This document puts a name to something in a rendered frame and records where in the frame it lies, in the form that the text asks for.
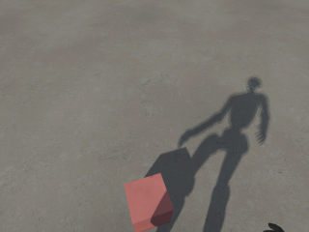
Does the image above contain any carton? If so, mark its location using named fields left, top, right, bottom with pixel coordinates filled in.
left=124, top=173, right=174, bottom=232

